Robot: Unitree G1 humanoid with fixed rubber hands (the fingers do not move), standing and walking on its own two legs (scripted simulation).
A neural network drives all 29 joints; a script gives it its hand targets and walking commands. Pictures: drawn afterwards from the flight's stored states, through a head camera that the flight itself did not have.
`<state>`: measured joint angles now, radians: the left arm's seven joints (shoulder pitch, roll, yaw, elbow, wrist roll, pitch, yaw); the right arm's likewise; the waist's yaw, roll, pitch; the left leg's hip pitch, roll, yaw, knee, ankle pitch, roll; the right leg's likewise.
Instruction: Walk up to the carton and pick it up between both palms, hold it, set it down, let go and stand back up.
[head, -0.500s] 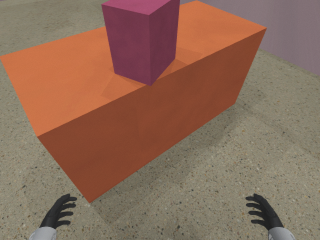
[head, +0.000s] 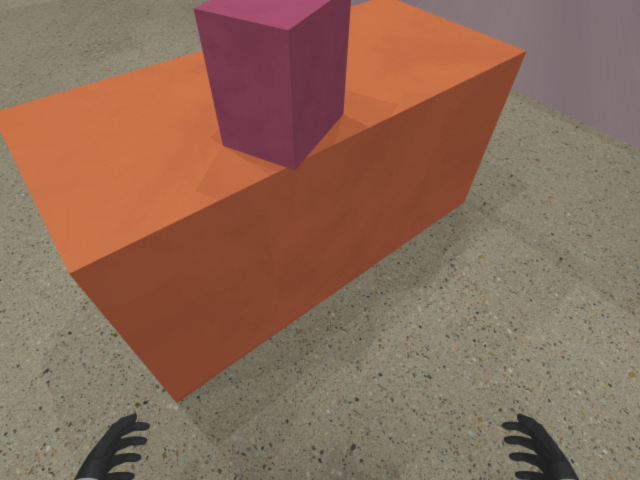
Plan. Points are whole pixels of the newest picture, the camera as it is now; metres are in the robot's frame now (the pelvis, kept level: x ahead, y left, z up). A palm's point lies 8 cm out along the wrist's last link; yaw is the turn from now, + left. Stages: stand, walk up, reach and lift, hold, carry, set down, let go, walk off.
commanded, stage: stand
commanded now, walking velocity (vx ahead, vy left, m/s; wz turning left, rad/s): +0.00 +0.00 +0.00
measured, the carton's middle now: (282, 71) +0.89 +0.10 +0.07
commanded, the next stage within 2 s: none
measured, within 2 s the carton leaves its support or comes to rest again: neither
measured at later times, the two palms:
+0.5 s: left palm out of the picture +0.13 +0.30 -0.08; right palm out of the picture +0.12 -0.30 -0.09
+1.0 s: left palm out of the picture +0.10 +0.30 -0.09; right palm out of the picture +0.10 -0.30 -0.09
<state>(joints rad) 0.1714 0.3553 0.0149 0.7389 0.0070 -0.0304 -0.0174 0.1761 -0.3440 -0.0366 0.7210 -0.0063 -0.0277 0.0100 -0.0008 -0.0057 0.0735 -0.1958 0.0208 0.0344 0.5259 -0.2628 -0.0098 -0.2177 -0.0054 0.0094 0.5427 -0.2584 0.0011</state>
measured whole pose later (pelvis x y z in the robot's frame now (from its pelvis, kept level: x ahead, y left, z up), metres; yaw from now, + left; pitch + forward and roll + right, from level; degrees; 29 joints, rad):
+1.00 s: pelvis +0.01 +0.00 +0.01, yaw -1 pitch -4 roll +0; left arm 0.14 0.37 0.02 1.00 0.00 -0.02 0.00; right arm 0.13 -0.36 -0.03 0.97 0.00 -0.03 -0.01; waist 0.01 0.00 0.06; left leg -0.11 0.03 0.04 0.35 -0.18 -0.01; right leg -0.13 0.00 0.01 0.37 -0.17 0.00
